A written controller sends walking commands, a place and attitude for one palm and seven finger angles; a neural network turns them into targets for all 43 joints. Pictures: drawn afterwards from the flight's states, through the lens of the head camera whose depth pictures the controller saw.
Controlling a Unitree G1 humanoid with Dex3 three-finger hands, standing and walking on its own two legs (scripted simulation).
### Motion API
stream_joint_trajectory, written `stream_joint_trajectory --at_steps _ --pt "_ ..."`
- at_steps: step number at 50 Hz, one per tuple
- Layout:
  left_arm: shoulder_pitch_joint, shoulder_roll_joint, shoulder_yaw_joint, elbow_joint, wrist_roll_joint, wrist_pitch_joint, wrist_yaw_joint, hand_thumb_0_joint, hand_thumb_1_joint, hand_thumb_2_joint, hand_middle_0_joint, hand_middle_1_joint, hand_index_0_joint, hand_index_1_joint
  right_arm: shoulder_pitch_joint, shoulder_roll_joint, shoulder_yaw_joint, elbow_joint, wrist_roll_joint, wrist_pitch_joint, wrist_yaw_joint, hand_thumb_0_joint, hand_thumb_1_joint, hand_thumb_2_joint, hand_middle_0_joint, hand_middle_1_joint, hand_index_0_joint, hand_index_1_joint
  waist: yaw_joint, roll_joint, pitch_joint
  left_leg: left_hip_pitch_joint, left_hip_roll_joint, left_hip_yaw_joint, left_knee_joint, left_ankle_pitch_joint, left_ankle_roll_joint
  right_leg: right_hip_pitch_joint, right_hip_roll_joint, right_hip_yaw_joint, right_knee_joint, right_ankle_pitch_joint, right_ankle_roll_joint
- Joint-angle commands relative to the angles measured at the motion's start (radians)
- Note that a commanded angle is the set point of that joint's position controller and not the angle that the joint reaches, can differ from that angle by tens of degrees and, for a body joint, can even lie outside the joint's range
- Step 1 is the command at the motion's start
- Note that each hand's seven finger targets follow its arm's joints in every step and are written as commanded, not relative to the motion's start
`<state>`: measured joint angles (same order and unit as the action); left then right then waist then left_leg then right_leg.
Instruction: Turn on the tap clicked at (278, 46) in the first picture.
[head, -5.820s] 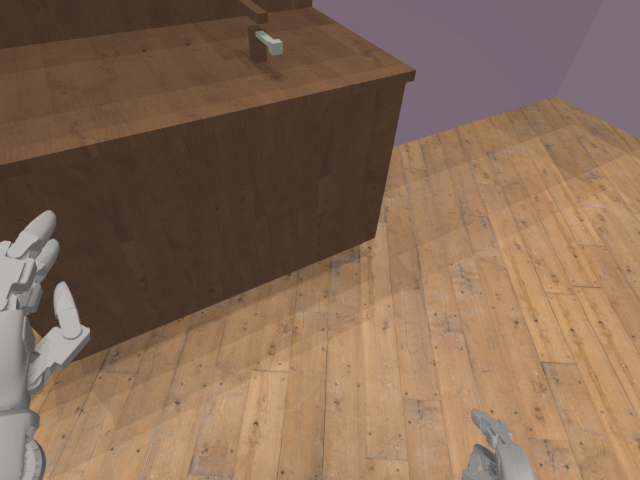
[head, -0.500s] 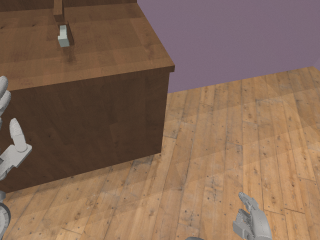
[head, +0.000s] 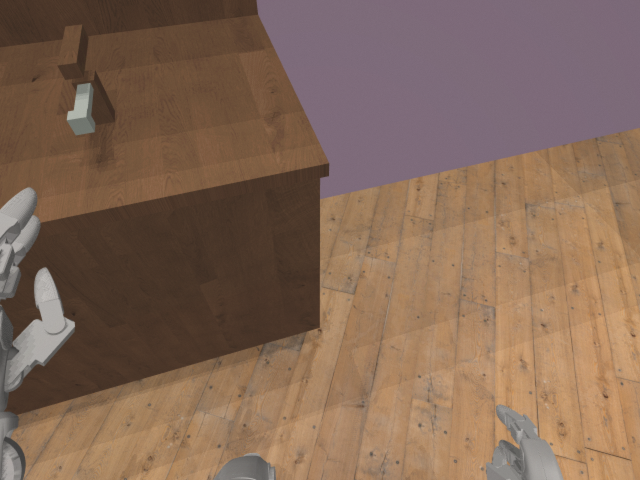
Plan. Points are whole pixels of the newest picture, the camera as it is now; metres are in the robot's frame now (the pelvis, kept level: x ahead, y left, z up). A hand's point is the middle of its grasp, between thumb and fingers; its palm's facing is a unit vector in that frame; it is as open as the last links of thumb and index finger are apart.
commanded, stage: take the last steps up to it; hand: left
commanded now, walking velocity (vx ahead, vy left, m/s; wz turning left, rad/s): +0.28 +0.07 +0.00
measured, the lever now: (81, 121) +0.59 +0.40 +0.10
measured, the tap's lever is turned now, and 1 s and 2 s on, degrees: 0 0 0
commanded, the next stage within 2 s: come to a stop and stand still in 0.56 s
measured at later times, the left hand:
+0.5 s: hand (109, 229) +0.33 +0.23 +0.17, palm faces +0.40 -0.79 -0.45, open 7.4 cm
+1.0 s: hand (121, 190) +0.38 +0.24 +0.17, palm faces +0.34 -0.84 -0.41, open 7.4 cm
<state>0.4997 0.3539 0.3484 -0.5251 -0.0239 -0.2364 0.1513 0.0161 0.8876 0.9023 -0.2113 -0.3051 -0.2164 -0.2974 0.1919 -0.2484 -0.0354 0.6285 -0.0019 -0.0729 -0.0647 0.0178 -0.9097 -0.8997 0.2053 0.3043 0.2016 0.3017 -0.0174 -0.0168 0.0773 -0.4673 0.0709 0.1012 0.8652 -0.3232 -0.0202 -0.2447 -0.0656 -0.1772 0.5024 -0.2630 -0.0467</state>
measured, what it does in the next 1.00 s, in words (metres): walks ahead: left foot, then right foot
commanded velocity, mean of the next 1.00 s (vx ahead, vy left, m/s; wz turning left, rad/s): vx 0.07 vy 0.03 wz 0.00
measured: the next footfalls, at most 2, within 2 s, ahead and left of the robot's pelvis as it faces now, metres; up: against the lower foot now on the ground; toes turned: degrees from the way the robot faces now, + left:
left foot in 0.12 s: +0.12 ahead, +0.13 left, +0.00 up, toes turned +8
right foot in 0.44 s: +0.18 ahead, -0.11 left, +0.00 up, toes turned -10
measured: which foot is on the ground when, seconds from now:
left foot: up 0.00-0.10, down 0.12-0.46, up 0.48-0.72, down 0.74-1.00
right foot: down 0.00-0.14, up 0.16-0.42, down 0.44-0.76, up 0.78-0.98, down 1.00-1.00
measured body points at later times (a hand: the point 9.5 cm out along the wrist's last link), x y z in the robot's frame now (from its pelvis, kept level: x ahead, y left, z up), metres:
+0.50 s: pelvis +0.11 -0.01 -0.02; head +0.13 -0.02 +0.43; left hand +0.30 +0.27 +0.19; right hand +0.26 -0.21 -0.13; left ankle +0.08 +0.12 -0.72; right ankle +0.14 -0.11 -0.74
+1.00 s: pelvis +0.15 +0.01 +0.00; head +0.18 +0.02 +0.44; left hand +0.35 +0.28 +0.19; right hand +0.33 -0.20 -0.08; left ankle +0.18 +0.12 -0.74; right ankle +0.16 -0.10 -0.74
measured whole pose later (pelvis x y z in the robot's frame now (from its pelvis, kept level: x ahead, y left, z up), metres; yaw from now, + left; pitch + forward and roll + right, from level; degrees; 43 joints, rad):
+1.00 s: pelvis +0.15 +0.01 +0.00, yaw -3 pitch -1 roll +0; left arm 0.48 0.39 0.36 -0.55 -0.04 -0.19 0.16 0.02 0.89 0.90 -0.21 -0.30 -0.21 -0.30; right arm 0.18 -0.14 0.04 0.56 -0.01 -0.10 -0.03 0.01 -0.91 -0.90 0.21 0.30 0.20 0.30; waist 0.00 -0.02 0.08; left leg -0.26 0.06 0.13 0.53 -0.25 0.01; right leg -0.23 -0.01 -0.09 0.50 -0.25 0.01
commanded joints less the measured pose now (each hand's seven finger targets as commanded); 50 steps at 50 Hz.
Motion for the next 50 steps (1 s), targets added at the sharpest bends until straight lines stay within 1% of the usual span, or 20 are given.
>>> stream_joint_trajectory --at_steps 1,3,5,7,8,10,14,20,21,23,24,26,29,32,35,37,39,44,48,50 --pt "-0.028 0.179 0.155 -0.214 -0.012 -0.052 0.049 0.000 0.900 0.900 -0.200 -0.300 -0.200 -0.300 -0.056 -0.032 -0.010 -0.183 -0.001 -0.055 -0.006 0.000 -0.900 -0.900 0.200 0.300 0.200 0.300 0.038 -0.105 -0.213 0.085 -0.031 0.069 -0.254 0.044 0.015 0.185 -0.224 0.220 -0.145 0.223 -0.096" --pt "-0.061 0.177 0.143 -0.196 -0.011 -0.046 0.052 0.000 0.900 0.900 -0.200 -0.300 -0.200 -0.300 -0.039 -0.045 -0.019 -0.184 0.000 -0.051 -0.011 0.000 -0.900 -0.900 0.200 0.300 0.200 0.300 0.026 -0.091 -0.191 0.205 -0.042 0.082 -0.367 0.102 0.019 0.116 -0.192 0.204 -0.103 0.093 -0.065" --pt "-0.111 0.171 0.118 -0.200 -0.009 -0.052 0.047 0.000 0.900 0.900 -0.200 -0.300 -0.200 -0.300 -0.029 -0.073 -0.030 -0.190 0.008 -0.049 -0.019 0.000 -0.900 -0.900 0.200 0.300 0.200 0.300 0.009 0.055 -0.178 0.363 0.034 -0.023 -0.460 0.117 0.063 -0.015 -0.124 0.164 0.083 0.021 -0.013" --pt "-0.137 0.172 0.115 -0.163 -0.010 -0.066 0.038 0.000 0.900 0.900 -0.200 -0.300 -0.200 -0.300 -0.041 -0.076 -0.021 -0.193 0.011 -0.051 -0.016 0.000 -0.900 -0.900 0.200 0.300 0.200 0.300 0.003 0.328 -0.168 0.460 0.320 -0.474 -0.588 0.190 0.229 -0.301 0.035 0.090 0.477 -0.354 0.051" --pt "-0.166 0.203 0.122 -0.173 -0.002 -0.067 0.034 0.000 0.900 0.900 -0.200 -0.300 -0.200 -0.300 -0.056 -0.064 -0.010 -0.186 0.002 -0.061 -0.016 0.000 -0.900 -0.900 0.200 0.300 0.200 0.300 0.000 0.317 -0.135 0.411 0.356 -0.541 -0.619 0.146 0.270 -0.356 0.008 0.147 0.599 -0.343 0.047" --pt "-0.171 0.205 0.120 -0.225 0.004 -0.073 0.024 0.000 0.900 0.900 -0.200 -0.300 -0.200 -0.300 -0.054 -0.068 -0.020 -0.160 0.008 -0.075 -0.010 0.000 -0.900 -0.900 0.200 0.300 0.200 0.300 0.010 0.191 -0.129 0.436 0.318 -0.417 -0.560 0.273 0.268 -0.423 -0.027 0.166 0.611 -0.261 0.061" --pt "-0.063 0.161 0.112 -0.262 -0.004 -0.053 0.018 0.000 0.900 0.900 -0.200 -0.300 -0.200 -0.300 -0.043 -0.071 -0.017 -0.157 0.007 -0.087 0.005 0.000 -0.900 -0.900 0.200 0.300 0.200 0.300 0.020 0.244 -0.178 0.344 0.207 -0.145 -0.536 0.389 0.187 -0.245 -0.009 0.074 0.397 -0.124 0.071" --pt "-0.109 0.161 0.120 -0.135 -0.008 -0.031 0.021 0.000 0.900 0.900 -0.200 -0.300 -0.200 -0.300 -0.063 -0.061 -0.001 -0.147 0.008 -0.074 -0.010 0.000 -0.900 -0.900 0.200 0.300 0.200 0.300 0.018 0.162 -0.156 0.200 0.176 -0.051 -0.414 0.168 0.110 0.060 0.046 -0.012 0.019 -0.007 0.073" --pt "-0.123 0.167 0.121 -0.117 -0.002 -0.031 0.022 0.000 0.900 0.900 -0.200 -0.300 -0.200 -0.300 -0.060 -0.056 -0.001 -0.143 0.009 -0.068 -0.011 0.000 -0.900 -0.900 0.200 0.300 0.200 0.300 0.019 0.100 -0.164 0.148 0.141 -0.029 -0.315 0.100 0.090 0.133 0.013 0.045 -0.050 0.024 0.053" --pt "-0.132 0.224 0.153 -0.100 0.000 -0.029 0.030 0.000 0.900 0.900 -0.200 -0.300 -0.200 -0.300 -0.067 -0.019 0.014 -0.155 0.007 -0.060 -0.008 0.000 -0.900 -0.900 0.200 0.300 0.200 0.300 0.023 -0.253 -0.175 -0.133 -0.053 0.041 0.090 -0.213 0.018 0.265 -0.310 0.569 -0.185 0.230 -0.111" --pt "-0.147 0.190 0.133 -0.072 -0.015 -0.023 0.021 0.000 0.900 0.900 -0.200 -0.300 -0.200 -0.300 -0.067 -0.042 -0.005 -0.144 0.009 -0.060 0.001 0.000 -0.900 -0.900 0.200 0.300 0.200 0.300 0.030 -0.304 -0.194 -0.144 -0.042 -0.055 0.248 -0.249 0.007 0.224 -0.359 0.648 -0.230 0.130 -0.141" --pt "-0.129 0.204 0.148 -0.129 -0.013 -0.037 0.019 0.000 0.900 0.900 -0.200 -0.300 -0.200 -0.300 -0.093 -0.041 0.004 -0.134 0.010 -0.050 0.008 0.000 -0.900 -0.900 0.200 0.300 0.200 0.300 0.024 -0.198 -0.139 -0.176 0.000 -0.110 0.336 -0.151 -0.006 0.183 -0.346 0.533 -0.207 0.207 -0.156" --pt "-0.110 0.202 0.152 -0.220 0.000 -0.061 0.025 0.000 0.900 0.900 -0.200 -0.300 -0.200 -0.300 -0.117 -0.026 0.014 -0.139 0.005 -0.031 0.003 0.000 -0.900 -0.900 0.200 0.300 0.200 0.300 0.017 -0.118 -0.194 -0.026 0.017 -0.065 0.085 -0.101 -0.005 0.141 -0.273 0.269 -0.139 0.453 -0.100" --pt "-0.022 0.194 0.164 -0.251 0.000 -0.060 0.040 0.000 0.900 0.900 -0.200 -0.300 -0.200 -0.300 -0.099 -0.025 0.007 -0.164 -0.008 -0.034 0.000 0.000 -0.900 -0.900 0.200 0.300 0.200 0.300 0.040 -0.110 -0.222 0.081 -0.033 0.029 -0.170 -0.026 0.006 0.158 -0.226 0.222 -0.114 0.405 -0.092" --pt "-0.022 0.175 0.143 -0.273 -0.008 -0.049 0.048 0.000 0.900 0.900 -0.200 -0.300 -0.200 -0.300 -0.062 -0.037 -0.008 -0.177 -0.006 -0.031 -0.011 0.000 -0.900 -0.900 0.200 0.300 0.200 0.300 0.017 -0.027 -0.230 0.280 -0.046 0.028 -0.420 0.168 0.000 0.100 -0.167 0.178 -0.012 0.313 -0.026" --pt "-0.046 0.185 0.141 -0.270 -0.011 -0.051 0.045 0.000 0.900 0.900 -0.200 -0.300 -0.200 -0.300 -0.064 -0.080 -0.024 -0.195 0.005 -0.026 -0.017 0.000 -0.900 -0.900 0.200 0.300 0.200 0.300 0.029 0.162 -0.219 0.357 0.147 -0.165 -0.460 0.451 0.064 -0.016 -0.046 0.121 0.119 0.118 0.054" --pt "-0.057 0.196 0.148 -0.229 -0.015 -0.057 0.026 0.000 0.900 0.900 -0.200 -0.300 -0.200 -0.300 -0.055 -0.066 -0.016 -0.195 -0.004 -0.036 -0.013 0.000 -0.900 -0.900 0.200 0.300 0.200 0.300 0.022 0.313 -0.184 0.359 0.277 -0.343 -0.535 0.694 0.146 -0.137 0.027 0.122 0.294 -0.272 0.074" --pt "-0.055 0.152 0.088 -0.261 -0.010 -0.035 0.019 0.000 0.900 0.900 -0.200 -0.300 -0.200 -0.300 -0.026 -0.075 -0.014 -0.183 0.000 -0.073 0.021 0.000 -0.900 -0.900 0.200 0.300 0.200 0.300 0.014 0.252 -0.236 0.500 0.210 -0.144 -0.424 0.929 0.089 -0.105 0.053 0.100 0.117 -0.116 0.062" --pt "-0.021 0.172 0.112 -0.235 -0.016 -0.011 0.019 0.000 0.900 0.900 -0.200 -0.300 -0.200 -0.300 -0.041 -0.070 0.007 -0.191 -0.004 -0.070 0.021 0.000 -0.900 -0.900 0.200 0.300 0.200 0.300 0.015 0.211 -0.214 0.343 0.201 -0.125 -0.426 0.670 0.065 0.071 0.043 0.099 -0.068 0.047 0.062" --pt "-0.029 0.190 0.136 -0.207 -0.022 -0.003 0.020 0.000 0.900 0.900 -0.200 -0.300 -0.200 -0.300 -0.062 -0.058 0.021 -0.206 0.000 -0.055 0.009 0.000 -0.900 -0.900 0.200 0.300 0.200 0.300 0.015 0.110 -0.218 0.196 0.143 -0.086 -0.391 0.418 0.025 0.187 -0.013 0.159 -0.067 0.362 0.050"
